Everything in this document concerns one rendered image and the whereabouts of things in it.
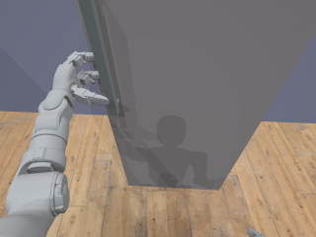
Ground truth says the left robot upper arm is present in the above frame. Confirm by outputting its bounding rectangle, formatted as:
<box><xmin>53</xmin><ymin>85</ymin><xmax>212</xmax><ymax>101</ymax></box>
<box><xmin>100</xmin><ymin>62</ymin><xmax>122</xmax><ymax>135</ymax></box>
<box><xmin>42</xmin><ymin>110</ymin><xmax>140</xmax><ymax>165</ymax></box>
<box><xmin>0</xmin><ymin>171</ymin><xmax>70</xmax><ymax>237</ymax></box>

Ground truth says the robot left hand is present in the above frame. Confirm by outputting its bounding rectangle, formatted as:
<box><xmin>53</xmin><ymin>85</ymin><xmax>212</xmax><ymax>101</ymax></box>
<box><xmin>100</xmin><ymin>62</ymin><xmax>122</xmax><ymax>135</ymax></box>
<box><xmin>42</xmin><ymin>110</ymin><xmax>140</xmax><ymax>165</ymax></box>
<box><xmin>52</xmin><ymin>51</ymin><xmax>110</xmax><ymax>107</ymax></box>

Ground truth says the fridge door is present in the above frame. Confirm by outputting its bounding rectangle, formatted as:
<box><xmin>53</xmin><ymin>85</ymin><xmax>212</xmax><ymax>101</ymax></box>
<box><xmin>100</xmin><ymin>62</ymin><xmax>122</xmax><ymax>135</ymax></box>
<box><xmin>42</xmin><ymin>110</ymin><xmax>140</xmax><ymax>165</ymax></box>
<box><xmin>74</xmin><ymin>0</ymin><xmax>316</xmax><ymax>191</ymax></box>

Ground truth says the handle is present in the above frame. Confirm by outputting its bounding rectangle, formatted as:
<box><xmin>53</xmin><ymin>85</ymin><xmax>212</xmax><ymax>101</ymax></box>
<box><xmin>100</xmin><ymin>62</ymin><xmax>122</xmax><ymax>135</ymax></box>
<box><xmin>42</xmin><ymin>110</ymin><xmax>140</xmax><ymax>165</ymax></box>
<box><xmin>78</xmin><ymin>0</ymin><xmax>119</xmax><ymax>117</ymax></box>

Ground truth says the left robot forearm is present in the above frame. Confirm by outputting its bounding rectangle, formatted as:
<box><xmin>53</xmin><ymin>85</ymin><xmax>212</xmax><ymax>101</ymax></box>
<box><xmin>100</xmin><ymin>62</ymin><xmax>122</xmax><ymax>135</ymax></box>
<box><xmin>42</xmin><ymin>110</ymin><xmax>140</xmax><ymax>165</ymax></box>
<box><xmin>5</xmin><ymin>89</ymin><xmax>75</xmax><ymax>215</ymax></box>

